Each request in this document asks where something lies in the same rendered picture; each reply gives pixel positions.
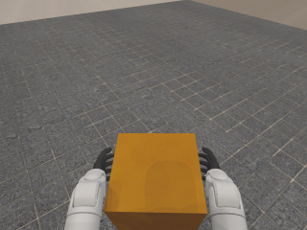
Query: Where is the left robot hand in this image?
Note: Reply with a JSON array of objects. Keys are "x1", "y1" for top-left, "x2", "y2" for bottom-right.
[{"x1": 93, "y1": 147, "x2": 115, "y2": 181}]

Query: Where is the right robot hand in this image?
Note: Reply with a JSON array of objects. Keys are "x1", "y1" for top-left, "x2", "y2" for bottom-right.
[{"x1": 198, "y1": 147, "x2": 220, "y2": 181}]

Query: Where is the robot left forearm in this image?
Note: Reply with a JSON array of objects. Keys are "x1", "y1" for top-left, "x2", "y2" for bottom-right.
[{"x1": 64, "y1": 169, "x2": 106, "y2": 230}]

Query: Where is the carton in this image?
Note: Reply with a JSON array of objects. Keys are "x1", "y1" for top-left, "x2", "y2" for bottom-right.
[{"x1": 104, "y1": 133, "x2": 208, "y2": 230}]

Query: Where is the robot right forearm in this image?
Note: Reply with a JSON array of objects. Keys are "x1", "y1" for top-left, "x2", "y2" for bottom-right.
[{"x1": 205, "y1": 169, "x2": 248, "y2": 230}]

